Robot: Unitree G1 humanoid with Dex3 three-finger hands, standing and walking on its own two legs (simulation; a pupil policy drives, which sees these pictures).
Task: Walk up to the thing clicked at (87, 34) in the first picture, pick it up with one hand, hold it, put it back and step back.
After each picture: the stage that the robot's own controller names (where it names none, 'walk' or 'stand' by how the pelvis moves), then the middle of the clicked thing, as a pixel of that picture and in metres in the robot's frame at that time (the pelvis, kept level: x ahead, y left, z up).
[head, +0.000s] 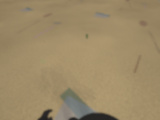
stand; (87, 36) +2.16 +0.22 -0.72
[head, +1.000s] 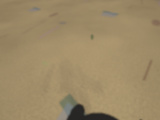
walk; (92, 37) +2.03 +0.21 -0.71
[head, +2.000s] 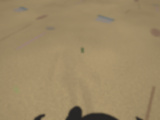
walk; (82, 50) +1.41 +0.31 -0.71
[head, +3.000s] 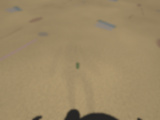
walk; (77, 65) +0.96 +0.26 -0.70
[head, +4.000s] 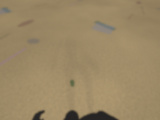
walk; (72, 83) +0.58 +0.25 -0.71
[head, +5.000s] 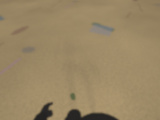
stand; (72, 96) +0.38 +0.24 -0.69
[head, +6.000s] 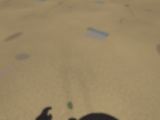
stand; (70, 105) +0.31 +0.24 -0.72
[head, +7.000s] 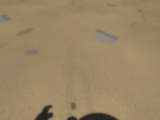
stand; (73, 106) +0.31 +0.18 -0.72
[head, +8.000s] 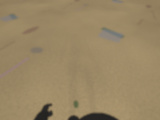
stand; (76, 104) +0.32 +0.17 -0.72
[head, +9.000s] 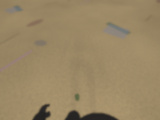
stand; (77, 97) +0.36 +0.15 -0.70
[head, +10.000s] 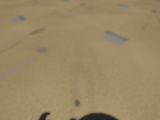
stand; (77, 103) +0.37 +0.15 -0.73
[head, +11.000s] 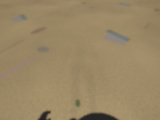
stand; (77, 103) +0.36 +0.15 -0.73
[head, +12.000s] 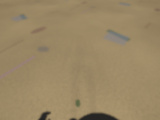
stand; (77, 103) +0.35 +0.15 -0.73
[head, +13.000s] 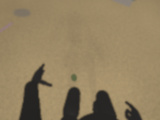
go down; (74, 78) +0.40 +0.16 -0.50
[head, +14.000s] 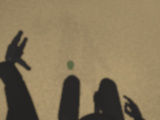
go down; (70, 65) +0.45 +0.17 -0.33
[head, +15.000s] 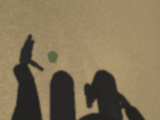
close in; (52, 57) +0.43 +0.21 -0.24
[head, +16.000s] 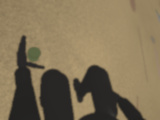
close; (33, 55) +0.43 +0.23 -0.23
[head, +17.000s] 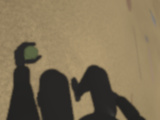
lift; (30, 54) +0.43 +0.23 -0.23
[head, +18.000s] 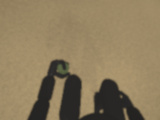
lift; (63, 70) +0.33 +0.21 -0.08
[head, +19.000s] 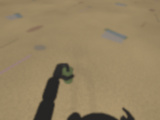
hold; (68, 75) +0.33 +0.17 +0.05
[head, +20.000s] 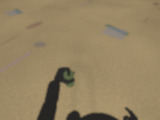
hold; (69, 78) +0.32 +0.17 +0.00
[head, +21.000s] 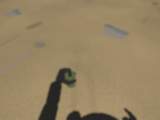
crouch; (70, 79) +0.31 +0.16 +0.00
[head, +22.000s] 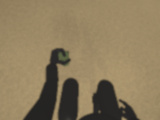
crouch; (64, 58) +0.44 +0.18 -0.09
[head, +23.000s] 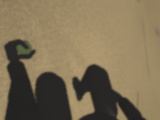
lower; (25, 51) +0.45 +0.25 -0.23
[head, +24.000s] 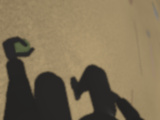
lower; (23, 49) +0.46 +0.26 -0.24
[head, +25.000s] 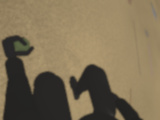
lower; (22, 47) +0.46 +0.26 -0.24
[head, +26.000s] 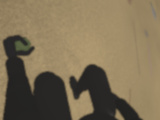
lower; (23, 47) +0.46 +0.25 -0.24
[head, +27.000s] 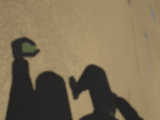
loosen; (29, 49) +0.45 +0.23 -0.25
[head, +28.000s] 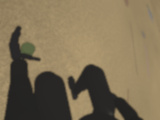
withdraw; (27, 51) +0.45 +0.23 -0.25
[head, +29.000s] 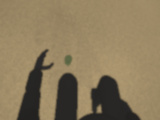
walk; (68, 60) +0.46 +0.17 -0.30
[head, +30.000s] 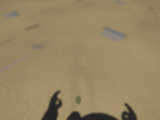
stand; (78, 100) +0.39 +0.11 -0.65
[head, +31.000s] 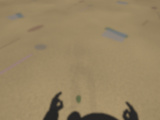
stand; (78, 99) +0.40 +0.13 -0.66
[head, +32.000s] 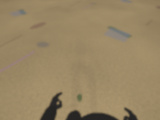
stand; (79, 97) +0.40 +0.12 -0.68
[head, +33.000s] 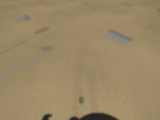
walk; (81, 100) +0.40 +0.12 -0.72
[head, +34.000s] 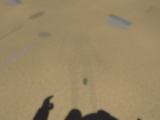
walk; (85, 81) +0.55 +0.07 -0.70
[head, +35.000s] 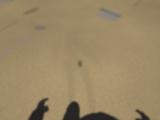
walk; (80, 63) +0.85 +0.20 -0.69
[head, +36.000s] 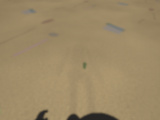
stand; (84, 65) +1.04 +0.14 -0.71
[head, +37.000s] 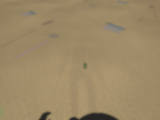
stand; (85, 65) +1.04 +0.14 -0.72
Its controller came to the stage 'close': yes
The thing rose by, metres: 0.71
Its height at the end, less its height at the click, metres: +0.00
